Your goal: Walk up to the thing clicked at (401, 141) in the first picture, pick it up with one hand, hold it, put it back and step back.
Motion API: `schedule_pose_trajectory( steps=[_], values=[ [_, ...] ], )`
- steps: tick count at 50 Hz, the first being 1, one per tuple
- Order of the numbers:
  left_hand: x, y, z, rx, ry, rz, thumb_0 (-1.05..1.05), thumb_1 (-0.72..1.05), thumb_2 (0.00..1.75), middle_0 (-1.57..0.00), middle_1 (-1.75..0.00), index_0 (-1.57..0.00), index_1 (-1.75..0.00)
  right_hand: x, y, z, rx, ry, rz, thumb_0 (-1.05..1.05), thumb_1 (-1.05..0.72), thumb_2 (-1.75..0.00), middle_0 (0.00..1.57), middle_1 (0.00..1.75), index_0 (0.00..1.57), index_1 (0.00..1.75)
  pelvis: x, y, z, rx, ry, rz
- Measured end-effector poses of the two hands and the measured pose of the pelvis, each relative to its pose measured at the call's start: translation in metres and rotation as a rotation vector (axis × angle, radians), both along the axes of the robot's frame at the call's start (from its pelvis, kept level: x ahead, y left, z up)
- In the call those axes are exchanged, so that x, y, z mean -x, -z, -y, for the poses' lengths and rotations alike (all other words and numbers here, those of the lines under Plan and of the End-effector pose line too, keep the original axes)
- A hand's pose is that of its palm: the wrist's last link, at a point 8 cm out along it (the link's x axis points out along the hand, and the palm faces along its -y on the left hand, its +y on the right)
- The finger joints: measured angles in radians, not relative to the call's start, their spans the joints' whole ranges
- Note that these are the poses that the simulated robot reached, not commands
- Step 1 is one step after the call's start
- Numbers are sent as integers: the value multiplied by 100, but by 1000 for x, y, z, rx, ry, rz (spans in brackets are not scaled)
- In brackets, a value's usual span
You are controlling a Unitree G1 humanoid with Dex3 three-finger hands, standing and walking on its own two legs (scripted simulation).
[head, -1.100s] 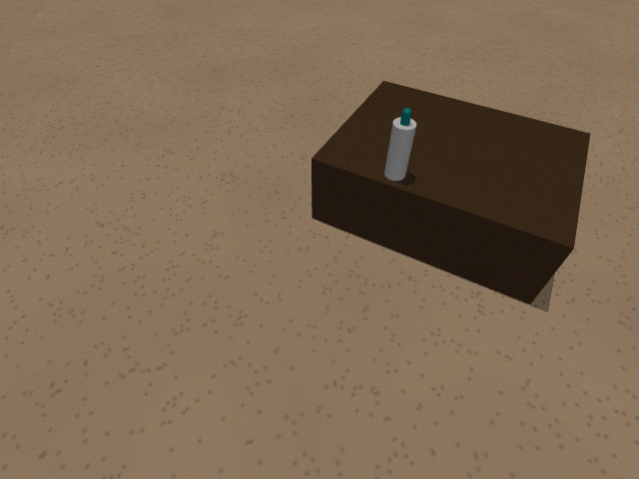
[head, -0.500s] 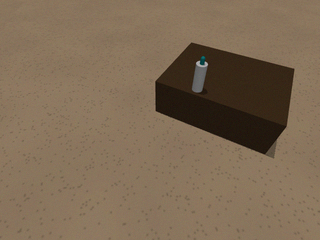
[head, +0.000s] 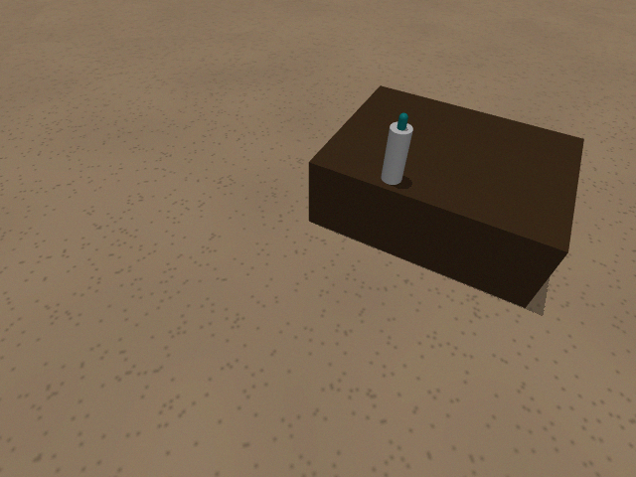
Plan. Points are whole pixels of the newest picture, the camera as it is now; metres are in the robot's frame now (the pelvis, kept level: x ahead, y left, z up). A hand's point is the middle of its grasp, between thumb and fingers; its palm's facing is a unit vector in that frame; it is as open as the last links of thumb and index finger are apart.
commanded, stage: stand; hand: left
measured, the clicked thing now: (397, 148) +1.21 -0.27 -0.32
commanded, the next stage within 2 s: walk up in 0.02 s
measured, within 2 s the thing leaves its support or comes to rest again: neither
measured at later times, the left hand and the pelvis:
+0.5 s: hand (209, 459) +0.19 +0.17 -0.15, palm faces -0.17 -0.90 -0.40, open 7.3 cm; pelvis +0.10 -0.10 -0.03, yaw -13 degrees
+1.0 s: hand (280, 279) +0.51 +0.09 -0.15, palm faces -0.41 -0.84 -0.36, open 7.3 cm; pelvis +0.31 -0.13 -0.01, yaw -21 degrees
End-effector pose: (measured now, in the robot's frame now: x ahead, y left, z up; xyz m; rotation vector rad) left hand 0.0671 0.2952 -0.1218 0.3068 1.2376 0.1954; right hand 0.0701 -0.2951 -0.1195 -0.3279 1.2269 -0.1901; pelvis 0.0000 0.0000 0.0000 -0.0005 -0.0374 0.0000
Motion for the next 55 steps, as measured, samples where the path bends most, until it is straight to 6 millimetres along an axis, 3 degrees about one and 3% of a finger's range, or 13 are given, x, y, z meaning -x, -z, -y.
schedule_pose_trajectory(
  steps=[4,7,12,16,19,21,27,32,36,41,48,55],
  values=[
    [-2,1,-4,10,27,3,1,91,90,-20,-30,-21,-30,-1,-2,5,-2,18,60,1,-91,-90,20,30,21,30,-2,4,1,-12,41,-2],
    [-13,0,-6,-8,80,-33,1,91,90,-20,-30,-21,-30,8,-5,22,16,74,128,1,-90,-90,21,30,21,30,-6,8,6,-23,90,-1],
    [-54,-12,5,-24,136,8,1,91,90,-20,-30,-21,-30,33,-6,64,60,132,79,1,-90,-90,21,30,21,30,-25,10,29,-31,129,13],
    [-90,-16,25,-58,185,34,1,91,90,-20,-30,-21,-30,34,8,105,75,180,55,1,-90,-90,21,30,21,30,-48,22,56,-42,177,25],
    [-114,-11,45,-98,197,68,1,91,90,-20,-30,-21,-30,20,27,136,83,197,49,1,-90,-90,20,30,21,30,-66,38,80,-9,191,34],
    [-121,-8,59,-100,190,93,1,91,90,-20,-30,-21,-30,4,32,144,73,196,43,1,-91,-90,20,30,20,30,-76,41,91,0,198,35],
    [-134,-11,96,-45,196,27,1,91,90,-20,-30,-21,-30,-55,10,146,14,178,119,1,-91,-90,20,30,20,30,-113,20,108,4,248,31],
    [-167,-5,110,-11,228,-6,1,90,90,-20,-30,-21,-30,-89,-5,147,13,174,129,1,-91,-90,20,30,20,30,-153,14,117,15,283,13],
    [-216,6,112,7,269,1,1,90,90,-20,-30,-21,-30,-115,-11,151,50,194,114,1,-91,-90,20,30,21,30,-193,19,116,30,295,-1],
    [-301,24,114,1,350,24,1,91,90,-20,-30,-21,-30,-144,-13,151,113,253,152,1,-91,-90,20,30,21,30,-244,32,111,-9,330,0],
    [-425,-1,151,3,472,135,1,91,90,-20,-30,-21,-30,-150,-24,143,90,362,104,1,-91,-90,20,30,21,30,-301,15,126,-3,361,3],
    [-522,-21,208,-2,563,209,1,91,90,-20,-30,-20,-30,-155,-4,158,41,422,1,1,-90,-90,21,30,21,30,-350,18,155,-22,394,8]
  ],
)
